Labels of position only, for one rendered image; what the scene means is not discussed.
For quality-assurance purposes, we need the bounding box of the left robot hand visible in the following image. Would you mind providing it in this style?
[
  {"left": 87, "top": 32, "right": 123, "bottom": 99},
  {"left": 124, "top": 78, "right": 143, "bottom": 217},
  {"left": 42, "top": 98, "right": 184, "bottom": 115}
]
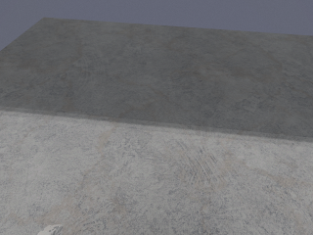
[{"left": 37, "top": 224, "right": 63, "bottom": 235}]

